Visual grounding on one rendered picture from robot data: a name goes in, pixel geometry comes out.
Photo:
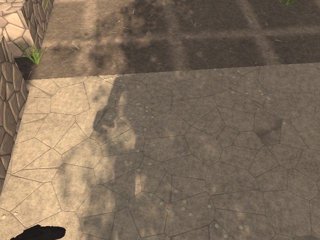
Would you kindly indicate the left robot hand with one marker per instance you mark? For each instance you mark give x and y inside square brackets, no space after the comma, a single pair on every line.
[39,232]

